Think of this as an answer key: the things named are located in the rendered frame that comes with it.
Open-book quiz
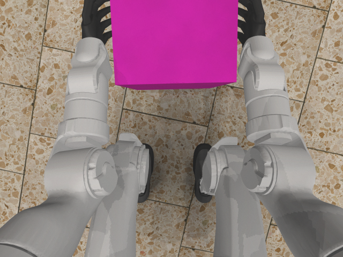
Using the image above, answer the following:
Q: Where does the robot right hand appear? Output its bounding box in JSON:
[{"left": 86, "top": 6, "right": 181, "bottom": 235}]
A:
[{"left": 237, "top": 0, "right": 266, "bottom": 47}]

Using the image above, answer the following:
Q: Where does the robot left foot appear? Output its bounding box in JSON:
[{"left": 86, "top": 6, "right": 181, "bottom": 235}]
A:
[{"left": 138, "top": 143, "right": 154, "bottom": 203}]

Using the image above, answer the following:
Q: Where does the left robot upper arm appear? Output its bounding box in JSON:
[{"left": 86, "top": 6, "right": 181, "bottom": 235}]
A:
[{"left": 0, "top": 147, "right": 118, "bottom": 257}]

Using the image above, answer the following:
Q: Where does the robot right forearm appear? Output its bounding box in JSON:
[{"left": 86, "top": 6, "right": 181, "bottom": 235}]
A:
[{"left": 238, "top": 35, "right": 316, "bottom": 170}]

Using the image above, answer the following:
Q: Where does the carton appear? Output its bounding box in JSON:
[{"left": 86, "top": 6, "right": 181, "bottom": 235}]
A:
[{"left": 110, "top": 0, "right": 238, "bottom": 90}]

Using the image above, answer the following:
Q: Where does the robot left forearm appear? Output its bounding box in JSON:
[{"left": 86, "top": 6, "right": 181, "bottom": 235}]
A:
[{"left": 44, "top": 37, "right": 113, "bottom": 186}]

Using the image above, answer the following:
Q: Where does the robot left thigh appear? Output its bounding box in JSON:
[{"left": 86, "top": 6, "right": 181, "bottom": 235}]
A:
[{"left": 84, "top": 140, "right": 149, "bottom": 257}]

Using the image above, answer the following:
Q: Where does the robot left hand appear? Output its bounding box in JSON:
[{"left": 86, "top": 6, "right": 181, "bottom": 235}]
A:
[{"left": 81, "top": 0, "right": 112, "bottom": 45}]

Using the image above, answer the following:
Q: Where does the right robot upper arm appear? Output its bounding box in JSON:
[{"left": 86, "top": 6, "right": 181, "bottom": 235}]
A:
[{"left": 241, "top": 143, "right": 343, "bottom": 257}]

